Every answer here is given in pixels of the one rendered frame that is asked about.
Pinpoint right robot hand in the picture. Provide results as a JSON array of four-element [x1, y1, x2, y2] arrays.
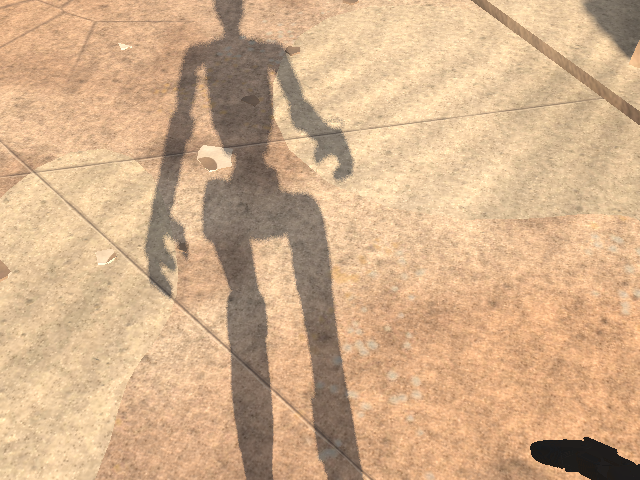
[[530, 437, 640, 480]]

